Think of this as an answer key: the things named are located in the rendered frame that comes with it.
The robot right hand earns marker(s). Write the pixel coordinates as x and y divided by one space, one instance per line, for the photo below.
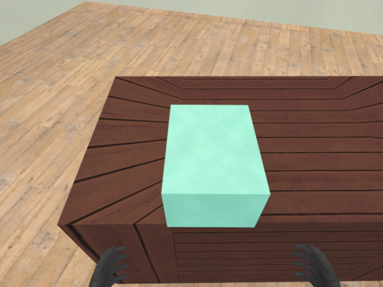
323 274

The pedestal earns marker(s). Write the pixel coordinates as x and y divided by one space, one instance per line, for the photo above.
321 143

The robot left hand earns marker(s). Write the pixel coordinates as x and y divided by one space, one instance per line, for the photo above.
103 271

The carton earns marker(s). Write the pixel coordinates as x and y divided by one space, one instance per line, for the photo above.
213 174

